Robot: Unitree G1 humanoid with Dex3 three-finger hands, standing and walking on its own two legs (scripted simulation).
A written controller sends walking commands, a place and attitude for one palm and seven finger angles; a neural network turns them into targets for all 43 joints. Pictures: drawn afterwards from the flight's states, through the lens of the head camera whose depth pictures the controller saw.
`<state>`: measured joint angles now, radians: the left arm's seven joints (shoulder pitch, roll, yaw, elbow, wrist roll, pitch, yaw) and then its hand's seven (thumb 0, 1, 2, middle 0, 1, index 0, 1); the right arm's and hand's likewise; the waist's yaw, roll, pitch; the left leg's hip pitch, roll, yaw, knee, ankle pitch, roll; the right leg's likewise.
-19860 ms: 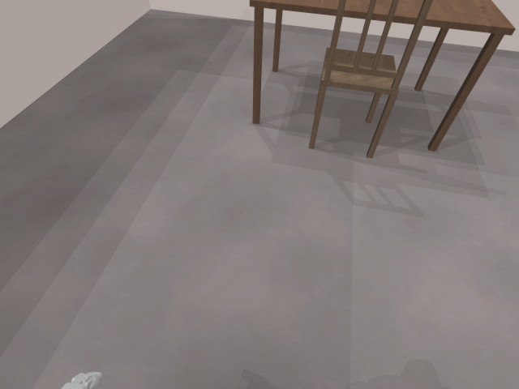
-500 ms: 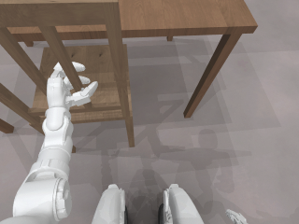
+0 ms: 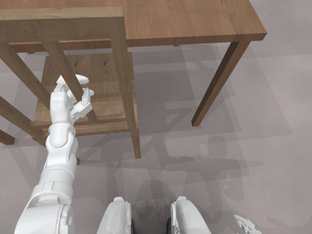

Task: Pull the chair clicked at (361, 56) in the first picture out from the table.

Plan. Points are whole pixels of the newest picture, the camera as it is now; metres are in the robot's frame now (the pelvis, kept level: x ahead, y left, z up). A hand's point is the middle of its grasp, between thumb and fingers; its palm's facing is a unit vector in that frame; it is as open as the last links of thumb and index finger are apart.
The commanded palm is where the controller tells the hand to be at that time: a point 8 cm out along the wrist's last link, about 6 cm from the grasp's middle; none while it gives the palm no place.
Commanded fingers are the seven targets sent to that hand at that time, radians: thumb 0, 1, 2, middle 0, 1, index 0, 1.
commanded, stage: hook a spindle and tug to test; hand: left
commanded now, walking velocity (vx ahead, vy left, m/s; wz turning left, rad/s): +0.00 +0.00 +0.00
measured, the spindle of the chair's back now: (40, 92) +0.46 +0.28 +0.04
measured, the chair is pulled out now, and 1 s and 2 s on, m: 0.00 0.08 0.15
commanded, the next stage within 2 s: step backward, pulling the chair out in 0.24 s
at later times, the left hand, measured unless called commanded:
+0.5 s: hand (86, 111) +0.41 +0.17 +0.03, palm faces +0.12 -0.98 -0.15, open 5.6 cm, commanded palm +0.37 +0.21 +0.03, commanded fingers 0.00 0.90 0.90 -0.50 -1.45 -0.50 -1.45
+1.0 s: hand (91, 127) +0.36 +0.15 +0.04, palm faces +0.06 -0.99 -0.14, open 5.1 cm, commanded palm +0.33 +0.19 +0.04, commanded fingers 0.00 0.90 0.90 -0.50 -1.45 -0.50 -1.45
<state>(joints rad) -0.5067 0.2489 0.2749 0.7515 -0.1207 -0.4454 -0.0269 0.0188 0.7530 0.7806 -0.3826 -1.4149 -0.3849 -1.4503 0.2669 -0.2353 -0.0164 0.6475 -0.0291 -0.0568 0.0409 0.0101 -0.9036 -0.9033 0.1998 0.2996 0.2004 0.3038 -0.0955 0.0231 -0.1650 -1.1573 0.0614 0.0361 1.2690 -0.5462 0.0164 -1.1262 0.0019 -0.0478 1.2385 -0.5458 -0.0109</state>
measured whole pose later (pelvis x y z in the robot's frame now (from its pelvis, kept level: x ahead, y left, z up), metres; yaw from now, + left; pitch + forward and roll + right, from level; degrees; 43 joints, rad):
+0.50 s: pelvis +0.02 +0.00 +0.05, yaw +1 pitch +17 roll -1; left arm -0.37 0.23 0.12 0.64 -0.07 -0.21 0.09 0.03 0.73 0.80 -0.36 -1.25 -0.38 -1.45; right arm 0.20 -0.22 0.01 0.59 0.03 0.10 -0.07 0.01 -0.91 -0.90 0.20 0.30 0.20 0.30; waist -0.07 0.03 -0.05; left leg -0.83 0.03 0.04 1.00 -0.47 0.02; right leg -0.80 -0.01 -0.04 0.98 -0.48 0.00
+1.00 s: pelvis -0.01 +0.00 +0.10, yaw -1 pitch +10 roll -2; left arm -0.36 0.23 0.11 0.83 -0.10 -0.19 0.09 0.03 0.74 0.77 -0.25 -1.00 -0.48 -1.45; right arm 0.22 -0.22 0.00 0.63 0.03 0.14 -0.10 0.01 -0.90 -0.90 0.20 0.30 0.20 0.30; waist -0.10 0.02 0.03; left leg -0.55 0.06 0.08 0.62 -0.25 0.01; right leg -0.51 0.03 -0.01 0.54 -0.22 0.00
